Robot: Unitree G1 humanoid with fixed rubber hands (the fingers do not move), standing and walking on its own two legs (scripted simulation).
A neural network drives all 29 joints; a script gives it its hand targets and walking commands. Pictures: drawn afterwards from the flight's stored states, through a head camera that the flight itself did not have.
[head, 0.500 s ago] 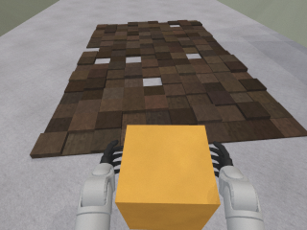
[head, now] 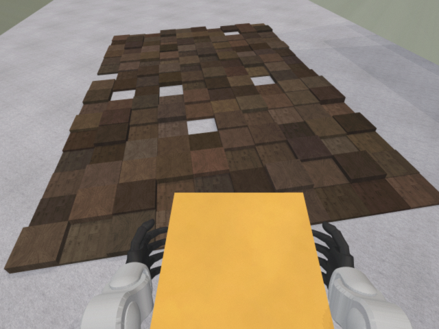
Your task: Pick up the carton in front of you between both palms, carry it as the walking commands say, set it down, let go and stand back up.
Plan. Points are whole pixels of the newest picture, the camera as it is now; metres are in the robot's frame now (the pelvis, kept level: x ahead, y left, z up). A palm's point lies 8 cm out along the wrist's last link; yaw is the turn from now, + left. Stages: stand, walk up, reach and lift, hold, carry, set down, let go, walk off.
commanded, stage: carry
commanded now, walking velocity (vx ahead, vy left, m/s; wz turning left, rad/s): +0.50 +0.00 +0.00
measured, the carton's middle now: (238, 282) +0.23 -0.01 +0.02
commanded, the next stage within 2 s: none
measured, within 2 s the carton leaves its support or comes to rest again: neither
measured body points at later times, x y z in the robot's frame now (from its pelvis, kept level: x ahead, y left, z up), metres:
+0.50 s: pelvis +0.32 +0.00 -0.01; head +0.30 -0.01 +0.44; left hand +0.55 +0.15 +0.08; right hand +0.56 -0.15 +0.08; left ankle +0.46 +0.11 -0.73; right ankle +0.15 -0.10 -0.74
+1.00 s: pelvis +0.66 -0.01 -0.02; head +0.64 -0.02 +0.43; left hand +0.90 +0.14 +0.09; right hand +0.90 -0.17 +0.08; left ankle +0.47 +0.10 -0.74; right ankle +0.80 -0.11 -0.74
